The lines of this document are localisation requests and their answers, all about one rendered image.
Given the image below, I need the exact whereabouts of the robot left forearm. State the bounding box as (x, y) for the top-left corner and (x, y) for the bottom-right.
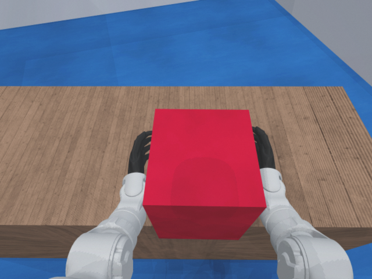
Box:
(66, 173), (146, 272)

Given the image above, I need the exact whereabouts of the robot right forearm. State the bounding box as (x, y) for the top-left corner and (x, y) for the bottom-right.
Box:
(259, 168), (353, 275)

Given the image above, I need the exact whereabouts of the right robot upper arm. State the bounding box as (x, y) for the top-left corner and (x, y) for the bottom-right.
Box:
(277, 236), (353, 279)

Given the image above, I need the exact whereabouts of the left robot upper arm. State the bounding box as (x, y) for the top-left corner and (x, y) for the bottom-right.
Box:
(49, 233), (133, 279)

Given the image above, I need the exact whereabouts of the right robot hand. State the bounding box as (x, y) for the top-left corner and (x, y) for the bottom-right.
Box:
(252, 126), (276, 169)

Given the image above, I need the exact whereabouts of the pedestal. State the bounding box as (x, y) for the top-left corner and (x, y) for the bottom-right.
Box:
(0, 86), (372, 260)

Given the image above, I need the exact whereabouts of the carton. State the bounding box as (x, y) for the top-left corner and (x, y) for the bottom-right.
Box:
(142, 109), (267, 240)

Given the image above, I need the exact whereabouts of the left robot hand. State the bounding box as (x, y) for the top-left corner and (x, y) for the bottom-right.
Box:
(128, 131), (152, 174)

